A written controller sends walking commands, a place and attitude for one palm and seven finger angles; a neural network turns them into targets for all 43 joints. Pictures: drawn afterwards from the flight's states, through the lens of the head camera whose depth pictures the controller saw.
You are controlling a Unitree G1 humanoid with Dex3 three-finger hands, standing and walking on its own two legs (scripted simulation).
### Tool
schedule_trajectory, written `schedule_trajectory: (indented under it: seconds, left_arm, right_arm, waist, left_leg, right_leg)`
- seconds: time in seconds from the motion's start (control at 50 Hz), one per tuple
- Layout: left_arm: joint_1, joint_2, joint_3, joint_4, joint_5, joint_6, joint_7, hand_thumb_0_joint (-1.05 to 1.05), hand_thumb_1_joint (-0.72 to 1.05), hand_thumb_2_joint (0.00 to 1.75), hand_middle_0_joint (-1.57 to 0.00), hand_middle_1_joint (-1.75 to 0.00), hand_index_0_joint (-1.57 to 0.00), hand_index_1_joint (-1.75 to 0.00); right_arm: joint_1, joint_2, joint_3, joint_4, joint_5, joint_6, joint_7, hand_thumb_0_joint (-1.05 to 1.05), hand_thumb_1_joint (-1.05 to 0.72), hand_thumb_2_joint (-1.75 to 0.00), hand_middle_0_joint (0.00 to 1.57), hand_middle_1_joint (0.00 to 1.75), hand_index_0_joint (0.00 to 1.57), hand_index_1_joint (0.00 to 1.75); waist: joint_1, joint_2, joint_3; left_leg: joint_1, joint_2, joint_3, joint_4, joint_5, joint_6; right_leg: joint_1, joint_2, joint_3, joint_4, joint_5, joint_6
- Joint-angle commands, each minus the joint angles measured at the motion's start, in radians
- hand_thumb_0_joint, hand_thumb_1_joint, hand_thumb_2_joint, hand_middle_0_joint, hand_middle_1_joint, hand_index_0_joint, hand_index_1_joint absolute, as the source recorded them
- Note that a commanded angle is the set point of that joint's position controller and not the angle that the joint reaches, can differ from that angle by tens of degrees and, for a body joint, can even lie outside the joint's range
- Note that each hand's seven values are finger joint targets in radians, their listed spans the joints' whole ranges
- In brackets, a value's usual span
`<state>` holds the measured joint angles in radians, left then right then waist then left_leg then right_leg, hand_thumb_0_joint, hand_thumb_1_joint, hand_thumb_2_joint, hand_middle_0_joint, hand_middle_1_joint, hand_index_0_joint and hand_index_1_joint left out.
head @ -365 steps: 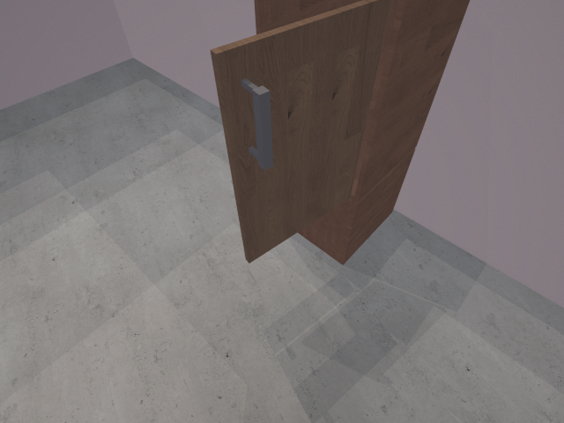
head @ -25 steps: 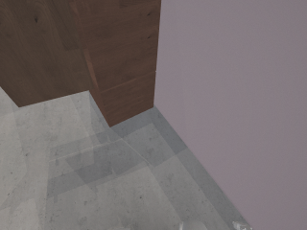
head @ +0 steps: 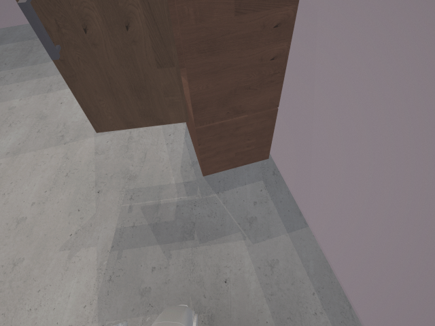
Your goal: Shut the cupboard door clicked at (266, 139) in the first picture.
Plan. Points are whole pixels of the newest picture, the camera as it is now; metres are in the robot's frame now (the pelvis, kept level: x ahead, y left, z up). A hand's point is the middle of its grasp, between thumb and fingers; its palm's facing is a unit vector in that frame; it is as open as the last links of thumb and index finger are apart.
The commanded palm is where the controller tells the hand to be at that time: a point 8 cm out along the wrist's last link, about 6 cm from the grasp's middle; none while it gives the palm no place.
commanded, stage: turn to face it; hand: left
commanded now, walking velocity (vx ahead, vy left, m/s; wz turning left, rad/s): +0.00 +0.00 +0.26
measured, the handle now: (42, 28) +0.83 +0.52 +0.11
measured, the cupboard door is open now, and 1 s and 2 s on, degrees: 81 81 81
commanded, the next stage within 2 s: take the last steps up to it in 0.04 s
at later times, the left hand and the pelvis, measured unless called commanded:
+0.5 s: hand out of the picture +0.08 +0.24 -0.16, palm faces +0.17 -0.97 -0.20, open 7.4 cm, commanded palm none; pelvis +0.04 +0.05 +0.00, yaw +7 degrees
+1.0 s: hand out of the picture +0.07 +0.25 -0.17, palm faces +0.35 -0.92 -0.16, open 7.4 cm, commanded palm none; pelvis +0.19 +0.12 -0.01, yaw +15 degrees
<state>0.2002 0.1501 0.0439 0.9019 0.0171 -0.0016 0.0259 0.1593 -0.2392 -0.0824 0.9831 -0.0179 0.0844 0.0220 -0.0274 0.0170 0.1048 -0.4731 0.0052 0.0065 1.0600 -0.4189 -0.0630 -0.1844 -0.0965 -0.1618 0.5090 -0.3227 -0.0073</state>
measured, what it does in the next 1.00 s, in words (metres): walks ahead: left foot, then right foot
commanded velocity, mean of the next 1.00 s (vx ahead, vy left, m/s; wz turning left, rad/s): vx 0.26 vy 0.11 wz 0.14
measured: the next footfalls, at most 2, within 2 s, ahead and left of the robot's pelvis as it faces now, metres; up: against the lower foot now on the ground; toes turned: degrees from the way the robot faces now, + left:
left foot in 0.16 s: +0.04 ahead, +0.13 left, +0.00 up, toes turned +8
right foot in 0.60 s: +0.14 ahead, -0.06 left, +0.00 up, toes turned +1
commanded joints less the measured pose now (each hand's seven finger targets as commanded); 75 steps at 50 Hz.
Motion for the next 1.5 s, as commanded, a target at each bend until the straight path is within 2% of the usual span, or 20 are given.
schedule_trajectory:
  seconds: [0.0, 0.1, 0.12, 0.14, 0.16, 0.38, 0.52, 0.54, 0.58, 0.6, 0.7, 0.94, 0.98, 1.0, 1.06, 1.16, 1.4, 1.42, 1.46, 1.48]
  left_arm:
    - [0.122, 0.213, 0.053, -0.013, 0.014, -0.02, 0.008, 0.0, 0.9, 0.9, -0.2, -0.3, -0.2, -0.3]
    - [0.094, 0.234, 0.057, 0.015, 0.001, -0.015, 0.004, 0.0, 0.9, 0.9, -0.2, -0.3, -0.2, -0.3]
    - [0.088, 0.209, 0.051, 0.006, -0.009, -0.012, -0.001, 0.0, 0.9, 0.9, -0.2, -0.3, -0.2, -0.3]
    - [0.089, 0.146, 0.036, -0.022, -0.015, -0.007, -0.007, 0.0, 0.9, 0.9, -0.2, -0.3, -0.2, -0.3]
    - [0.029, 0.133, 0.025, -0.041, -0.001, 0.008, -0.002, 0.0, 0.9, 0.9, -0.2, -0.3, -0.2, -0.3]
    - [-0.031, 0.107, 0.028, 0.013, 0.011, -0.004, -0.046, 0.0, 0.9, 0.9, -0.2, -0.3, -0.2, -0.3]
    - [0.05, 0.099, 0.035, 0.035, 0.012, -0.021, -0.044, 0.0, 0.9, 0.9, -0.2, -0.3, -0.2, -0.3]
    - [0.142, 0.128, 0.046, 0.063, 0.014, -0.03, -0.039, 0.0, 0.9, 0.9, -0.2, -0.3, -0.2, -0.3]
    - [0.313, 0.275, 0.074, 0.102, 0.014, -0.039, -0.021, 0.0, 0.9, 0.9, -0.2, -0.3, -0.2, -0.3]
    - [0.276, 0.257, 0.072, 0.097, 0.003, -0.044, -0.013, 0.0, 0.9, 0.9, -0.2, -0.3, -0.2, -0.3]
    - [0.142, 0.097, 0.029, 0.099, 0.003, -0.078, -0.01, 0.0, 0.9, 0.9, -0.2, -0.3, -0.2, -0.3]
    - [0.188, 0.168, 0.038, 0.186, 0.013, -0.074, -0.009, 0.0, 0.9, 0.9, -0.2, -0.3, -0.2, -0.3]
    - [0.189, 0.128, 0.033, 0.18, 0.009, -0.064, -0.014, 0.0, 0.9, 0.9, -0.2, -0.3, -0.2, -0.3]
    - [0.247, 0.066, 0.027, 0.159, -0.005, -0.056, -0.022, 0.0, 0.9, 0.9, -0.2, -0.3, -0.2, -0.3]
    - [0.085, 0.048, 0.022, 0.111, -0.001, -0.055, -0.019, 0.0, 0.9, 0.9, -0.2, -0.3, -0.2, -0.3]
    - [0.146, 0.001, 0.023, 0.142, 0.012, -0.024, -0.036, 0.0, 0.9, 0.9, -0.2, -0.3, -0.2, -0.3]
    - [0.05, 0.064, 0.024, 0.066, 0.01, -0.026, -0.038, 0.0, 0.9, 0.9, -0.2, -0.3, -0.2, -0.3]
    - [0.139, 0.1, 0.03, 0.095, 0.011, -0.034, -0.034, 0.0, 0.9, 0.9, -0.2, -0.3, -0.2, -0.3]
    - [0.319, 0.243, 0.058, 0.148, -0.001, -0.051, -0.021, 0.0, 0.9, 0.9, -0.2, -0.3, -0.2, -0.3]
    - [0.299, 0.218, 0.054, 0.151, -0.006, -0.057, -0.01, 0.0, 0.9, 0.9, -0.2, -0.3, -0.2, -0.3]
  right_arm:
    - [-0.098, -0.009, 0.011, -0.09, 0.007, -0.034, -0.002, 0.0, -0.9, -0.9, 0.2, 0.3, 0.2, 0.3]
    - [-0.01, -0.037, 0.018, -0.058, 0.004, -0.058, -0.011, 0.0, -0.9, -0.9, 0.2, 0.3, 0.2, 0.3]
    - [0.037, -0.092, 0.007, -0.044, -0.003, -0.069, -0.015, 0.0, -0.9, -0.9, 0.2, 0.3, 0.2, 0.3]
    - [0.094, -0.188, -0.013, -0.038, -0.013, -0.074, -0.021, 0.0, -0.9, -0.9, 0.2, 0.3, 0.2, 0.3]
    - [0.125, -0.217, -0.019, -0.027, -0.011, -0.062, -0.028, 0.0, -0.9, -0.9, 0.2, 0.3, 0.2, 0.3]
    - [0.132, -0.107, 0.011, -0.018, -0.007, -0.111, -0.039, 0.0, -0.9, -0.9, 0.2, 0.3, 0.2, 0.3]
    - [0.127, -0.094, 0.011, 0.004, -0.008, -0.106, -0.034, 0.0, -0.9, -0.9, 0.2, 0.3, 0.2, 0.3]
    - [0.111, -0.074, 0.014, 0.002, -0.001, -0.11, -0.032, 0.0, -0.9, -0.9, 0.2, 0.3, 0.2, 0.3]
    - [0.112, -0.031, 0.019, -0.042, 0.0, -0.111, -0.021, 0.0, -0.9, -0.9, 0.2, 0.3, 0.2, 0.3]
    - [0.082, -0.07, 0.007, -0.032, -0.011, -0.102, -0.019, 0.0, -0.9, -0.9, 0.2, 0.3, 0.2, 0.3]
    - [0.124, 0.021, 0.013, 0.042, -0.012, -0.073, 0.005, 0.0, -0.9, -0.9, 0.2, 0.3, 0.2, 0.3]
    - [0.029, 0.028, 0.027, -0.008, -0.003, -0.112, 0.024, 0.0, -0.9, -0.9, 0.2, 0.3, 0.2, 0.3]
    - [0.27, -0.073, 0.003, 0.065, -0.014, -0.126, 0.003, 0.0, -0.9, -0.9, 0.2, 0.3, 0.2, 0.3]
    - [0.381, -0.198, -0.03, 0.082, -0.027, -0.134, -0.017, 0.0, -0.9, -0.9, 0.2, 0.3, 0.2, 0.3]
    - [0.256, -0.144, -0.015, 0.049, -0.01, -0.132, -0.044, 0.0, -0.9, -0.9, 0.2, 0.3, 0.2, 0.3]
    - [0.167, -0.012, 0.019, 0.033, -0.012, -0.165, -0.049, 0.0, -0.9, -0.9, 0.2, 0.3, 0.2, 0.3]
    - [0.195, -0.046, 0.032, 0.079, -0.018, -0.141, -0.038, 0.0, -0.9, -0.9, 0.2, 0.3, 0.2, 0.3]
    - [0.187, -0.034, 0.035, 0.084, -0.01, -0.14, -0.036, 0.0, -0.9, -0.9, 0.2, 0.3, 0.2, 0.3]
    - [0.206, 0.003, 0.039, 0.05, 0.002, -0.139, -0.027, 0.0, -0.9, -0.9, 0.2, 0.3, 0.2, 0.3]
    - [0.162, -0.01, 0.031, 0.047, 0.004, -0.125, -0.031, 0.0, -0.9, -0.9, 0.2, 0.3, 0.2, 0.3]
  waist:
    - [0.075, -0.223, -0.119]
    - [0.016, -0.197, -0.16]
    - [-0.01, -0.067, -0.205]
    - [-0.032, 0.221, -0.242]
    - [-0.055, 0.257, -0.222]
    - [0.006, 0.116, -0.061]
    - [0.073, 0.048, -0.056]
    - [0.118, -0.018, -0.073]
    - [0.168, -0.334, -0.115]
    - [0.146, -0.304, -0.062]
    - [0.039, -0.143, -0.002]
    - [0.024, -0.209, -0.014]
    - [-0.077, -0.006, -0.156]
    - [-0.099, 0.294, -0.265]
    - [-0.062, 0.211, -0.202]
    - [0.036, 0.073, -0.089]
    - [0.073, -0.017, -0.042]
    - [0.109, -0.056, -0.084]
    - [0.145, -0.328, -0.174]
    - [0.139, -0.327, -0.175]
  left_leg:
    - [-0.01, -0.006, 0.058, -0.211, -0.052, 0.011]
    - [0.261, -0.022, 0.095, -0.593, 0.171, 0.046]
    - [0.437, 0.069, 0.024, -0.655, 0.426, 0.083]
    - [0.571, 0.305, -0.275, -0.642, 0.76, 0.211]
    - [0.498, 0.38, -0.314, -0.697, 0.693, 0.297]
    - [0.374, 0.202, -0.197, -0.841, 0.213, 0.266]
    - [0.175, 0.152, -0.181, -0.736, 0.082, 0.233]
    - [0.058, 0.089, -0.125, -0.617, 0.04, 0.19]
    - [-0.234, -0.07, 0.01, -0.087, -0.187, 0.096]
    - [-0.251, -0.004, -0.064, 0.067, -0.112, 0.088]
    - [-0.155, 0.084, -0.022, 0.064, 0.22, 0.035]
    - [0.134, 0.023, 0.133, -0.473, 0.205, 0.07]
    - [0.503, 0.05, 0.104, -0.578, 0.221, 0.088]
    - [0.683, 0.304, -0.258, -0.649, 0.237, 0.17]
    - [0.477, 0.396, -0.312, -0.811, 0.087, 0.245]
    - [0.299, 0.3, -0.05, -0.878, 0.309, 0.222]
    - [0.265, 0.238, 0.065, -0.725, 0.355, 0.19]
    - [0.215, 0.173, 0.104, -0.594, 0.326, 0.152]
    - [-0.096, -0.027, 0.178, -0.096, -0.179, 0.062]
    - [-0.105, 0.017, 0.05, 0.044, -0.197, 0.064]
  right_leg:
    - [0.181, -0.232, 0.115, -0.081, 0.75, -0.101]
    - [0.1, -0.208, 0.055, 0.063, 0.697, -0.043]
    - [-0.027, -0.165, 0.015, 0.178, 0.547, 0.008]
    - [-0.251, -0.046, -0.02, 0.355, -0.046, 0.065]
    - [-0.297, -0.008, 0.051, 0.493, -0.364, 0.06]
    - [-0.364, -0.005, 0.083, 0.422, -0.061, 0.045]
    - [0.017, 0.048, 0.045, 0.044, 0.032, 0.031]
    - [0.195, 0.006, 0.097, -0.059, 0.035, 0.016]
    - [0.397, -0.435, 0.669, -0.321, -0.207, -0.151]
    - [0.254, -0.444, 0.706, -0.37, -0.298, -0.173]
    - [0.038, -0.243, 0.19, -0.347, 0.133, -0.065]
    - [0.055, -0.233, 0.021, -0.189, 0.394, -0.061]
    - [-0.08, -0.147, -0.033, 0.169, 0.315, -0.025]
    - [-0.314, 0.009, -0.071, 0.465, -0.147, 0.015]
    - [-0.494, -0.027, 0.153, 0.849, -0.134, -0.029]
    - [-0.403, -0.053, 0.14, 0.663, 0.026, -0.003]
    - [-0.055, 0.034, 0.052, 0.066, 0.128, -0.02]
    - [0.091, 0.022, 0.092, 0.001, 0.164, -0.037]
    - [0.383, -0.328, 0.583, -0.192, 0.364, -0.24]
    - [0.298, -0.341, 0.604, -0.221, 0.411, -0.257]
